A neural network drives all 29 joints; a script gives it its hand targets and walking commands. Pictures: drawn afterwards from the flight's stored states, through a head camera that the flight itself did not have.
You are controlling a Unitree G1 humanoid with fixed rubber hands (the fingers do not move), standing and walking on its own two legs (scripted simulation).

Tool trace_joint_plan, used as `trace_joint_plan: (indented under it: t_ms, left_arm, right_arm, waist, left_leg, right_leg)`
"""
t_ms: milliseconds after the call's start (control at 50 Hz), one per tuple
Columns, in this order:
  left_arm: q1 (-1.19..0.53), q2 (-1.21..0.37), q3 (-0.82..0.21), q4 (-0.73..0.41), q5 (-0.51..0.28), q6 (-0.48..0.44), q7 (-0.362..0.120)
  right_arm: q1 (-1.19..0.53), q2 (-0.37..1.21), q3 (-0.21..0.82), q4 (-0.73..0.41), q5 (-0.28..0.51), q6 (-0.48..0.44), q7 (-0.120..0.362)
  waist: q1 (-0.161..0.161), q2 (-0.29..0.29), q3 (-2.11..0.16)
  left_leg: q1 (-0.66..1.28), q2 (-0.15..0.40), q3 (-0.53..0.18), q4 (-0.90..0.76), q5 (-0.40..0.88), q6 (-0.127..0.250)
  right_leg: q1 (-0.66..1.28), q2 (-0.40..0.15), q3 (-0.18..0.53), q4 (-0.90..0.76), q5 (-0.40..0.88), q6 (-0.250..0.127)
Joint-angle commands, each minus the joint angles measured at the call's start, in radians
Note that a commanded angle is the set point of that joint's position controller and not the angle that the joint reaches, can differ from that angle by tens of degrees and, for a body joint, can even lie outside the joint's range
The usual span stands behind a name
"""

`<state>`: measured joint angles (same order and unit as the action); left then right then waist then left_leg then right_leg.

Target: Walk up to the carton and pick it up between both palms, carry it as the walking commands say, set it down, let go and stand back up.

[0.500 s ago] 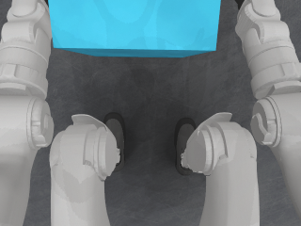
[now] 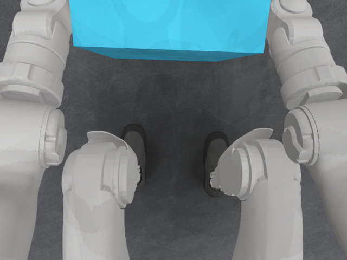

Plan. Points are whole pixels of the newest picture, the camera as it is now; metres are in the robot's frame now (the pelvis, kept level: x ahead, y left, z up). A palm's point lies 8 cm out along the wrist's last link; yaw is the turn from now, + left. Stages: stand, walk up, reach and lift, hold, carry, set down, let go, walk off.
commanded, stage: reach and lift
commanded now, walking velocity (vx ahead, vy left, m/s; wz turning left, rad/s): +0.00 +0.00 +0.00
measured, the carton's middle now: out of the picture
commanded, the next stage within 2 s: none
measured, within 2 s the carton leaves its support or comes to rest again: leaves its support in 0.66 s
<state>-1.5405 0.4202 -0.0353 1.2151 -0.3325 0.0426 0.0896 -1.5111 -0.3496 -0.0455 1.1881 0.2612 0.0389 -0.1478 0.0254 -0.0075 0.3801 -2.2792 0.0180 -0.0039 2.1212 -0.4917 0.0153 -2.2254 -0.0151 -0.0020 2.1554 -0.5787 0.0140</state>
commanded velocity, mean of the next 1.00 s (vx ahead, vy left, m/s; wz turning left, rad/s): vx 0.00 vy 0.00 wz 0.00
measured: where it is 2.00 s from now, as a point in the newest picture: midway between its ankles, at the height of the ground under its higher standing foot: (175, 171)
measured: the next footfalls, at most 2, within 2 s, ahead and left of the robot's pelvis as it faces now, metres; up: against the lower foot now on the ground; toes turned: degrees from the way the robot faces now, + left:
none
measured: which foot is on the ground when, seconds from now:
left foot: down 0.00-1.00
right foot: down 0.00-1.00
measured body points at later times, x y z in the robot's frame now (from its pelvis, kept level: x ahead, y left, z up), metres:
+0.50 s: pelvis +0.00 +0.00 -0.02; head +0.37 +0.02 +0.23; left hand +0.56 +0.21 -0.18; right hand +0.57 -0.15 -0.19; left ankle +0.13 +0.12 -0.35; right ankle +0.11 -0.12 -0.35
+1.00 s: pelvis +0.01 +0.00 +0.02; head +0.36 +0.01 +0.31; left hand +0.57 +0.20 -0.11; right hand +0.57 -0.16 -0.11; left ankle +0.13 +0.12 -0.35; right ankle +0.11 -0.12 -0.35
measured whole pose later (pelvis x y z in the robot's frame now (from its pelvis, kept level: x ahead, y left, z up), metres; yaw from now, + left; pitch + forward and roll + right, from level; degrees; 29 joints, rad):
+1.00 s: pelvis +0.01 +0.00 +0.02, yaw -1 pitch +44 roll -1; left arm -1.34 0.30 0.28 0.90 -0.01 0.29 0.02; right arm -1.31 -0.23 -0.34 0.86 0.01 0.28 -0.08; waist 0.04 -0.03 0.11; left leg -2.30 0.03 -0.01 2.06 -0.53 0.00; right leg -2.26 0.02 0.00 2.08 -0.59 0.01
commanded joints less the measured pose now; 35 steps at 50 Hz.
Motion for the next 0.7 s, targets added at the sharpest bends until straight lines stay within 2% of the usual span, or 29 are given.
trace_joint_plan:
  t_ms: [0, 80, 140, 160, 240, 300, 440, 500, 600, 680]
  left_arm:
    - [-0.357, -0.185, -0.052, -0.123, -0.003, -0.025, -0.021]
    - [-0.459, -0.426, -0.101, -0.143, -0.004, -0.012, -0.077]
    - [-0.536, -0.691, -0.134, -0.172, 0.017, 0.016, -0.155]
    - [-0.541, -0.74, -0.125, -0.186, 0.031, 0.028, -0.176]
    - [-0.551, -0.86, -0.094, -0.251, 0.072, 0.068, -0.237]
    - [-0.546, -0.91, -0.086, -0.277, 0.084, 0.095, -0.267]
    - [-0.553, -0.946, -0.085, -0.338, 0.082, 0.135, -0.305]
    - [-0.571, -0.958, -0.105, -0.382, 0.07, 0.146, -0.309]
    - [-0.587, -0.997, -0.153, -0.49, 0.043, 0.151, -0.302]
    - [-0.542, -1.011, -0.154, -0.552, 0.063, 0.157, -0.288]
  right_arm:
    - [-0.343, 0.119, 0.048, -0.129, 0.01, -0.024, 0.056]
    - [-0.436, 0.353, 0.08, -0.153, 0.003, -0.013, 0.113]
    - [-0.519, 0.634, 0.099, -0.181, -0.022, 0.015, 0.191]
    - [-0.525, 0.684, 0.089, -0.188, -0.035, 0.026, 0.212]
    - [-0.524, 0.813, 0.057, -0.202, -0.077, 0.071, 0.274]
    - [-0.53, 0.858, 0.057, -0.224, -0.088, 0.097, 0.303]
    - [-0.522, 0.898, 0.071, -0.298, -0.097, 0.144, 0.332]
    - [-0.537, 0.92, 0.096, -0.354, -0.086, 0.158, 0.335]
    - [-0.563, 0.978, 0.141, -0.46, -0.046, 0.162, 0.327]
    - [-0.568, 1.011, 0.179, -0.534, -0.026, 0.166, 0.324]
  waist:
    - [-0.061, 0.047, -1.204]
    - [-0.065, 0.05, -1.209]
    - [-0.062, 0.042, -1.164]
    - [-0.059, 0.044, -1.148]
    - [-0.05, 0.056, -1.125]
    - [-0.042, 0.054, -1.124]
    - [-0.038, 0.027, -1.161]
    - [-0.032, 0.024, -1.256]
    - [-0.018, 0.034, -1.505]
    - [0.024, 0.028, -1.63]
  left_leg:
    - [0.742, -0.05, -0.01, -0.136, 0.271, -0.029]
    - [0.738, -0.063, -0.008, -0.129, 0.269, -0.028]
    - [0.695, -0.076, 0.005, -0.123, 0.237, -0.022]
    - [0.685, -0.079, 0.013, -0.12, 0.23, -0.02]
    - [0.667, -0.083, 0.036, -0.102, 0.222, -0.016]
    - [0.652, -0.083, 0.044, -0.091, 0.204, -0.013]
    - [0.641, -0.08, 0.052, -0.076, 0.175, -0.006]
    - [0.676, -0.08, 0.059, -0.071, 0.199, -0.005]
    - [0.78, -0.087, 0.069, -0.067, 0.329, -0.007]
    - [0.835, -0.097, 0.074, -0.078, 0.43, -0.01]
  right_leg:
    - [0.429, 0.066, -0.053, -0.172, 0.244, -0.007]
    - [0.423, 0.078, -0.057, -0.167, 0.238, -0.017]
    - [0.41, 0.094, -0.063, -0.158, 0.21, -0.029]
    - [0.403, 0.098, -0.065, -0.154, 0.203, -0.032]
    - [0.378, 0.109, -0.07, -0.139, 0.192, -0.04]
    - [0.37, 0.11, -0.072, -0.132, 0.172, -0.042]
    - [0.393, 0.109, -0.075, -0.127, 0.15, -0.04]
    - [0.436, 0.111, -0.078, -0.126, 0.179, -0.038]
    - [0.514, 0.121, -0.087, -0.123, 0.303, -0.028]
    - [0.533, 0.132, -0.088, -0.13, 0.378, -0.014]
